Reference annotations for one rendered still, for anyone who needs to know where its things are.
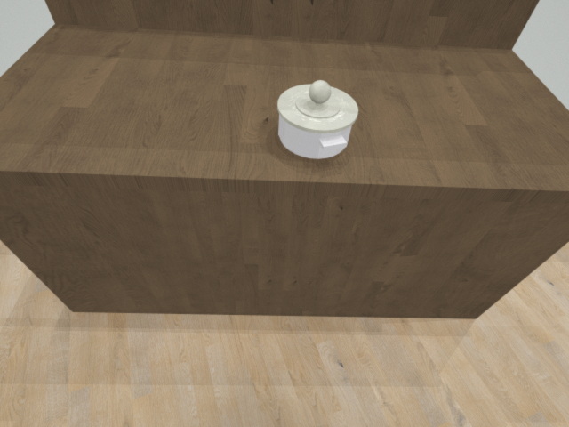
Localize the knob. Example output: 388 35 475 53
309 80 331 104

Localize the lid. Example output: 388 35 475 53
277 84 358 133

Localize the pot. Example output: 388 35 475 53
278 115 352 159

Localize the table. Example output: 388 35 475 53
0 0 569 319

